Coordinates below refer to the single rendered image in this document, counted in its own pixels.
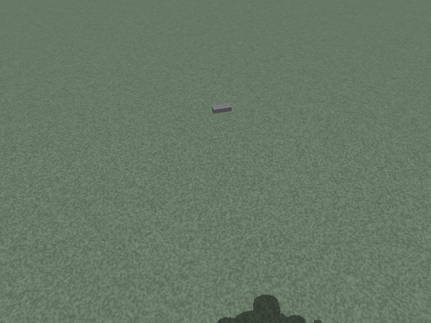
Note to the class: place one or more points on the small box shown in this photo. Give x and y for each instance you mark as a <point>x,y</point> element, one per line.
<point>221,108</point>

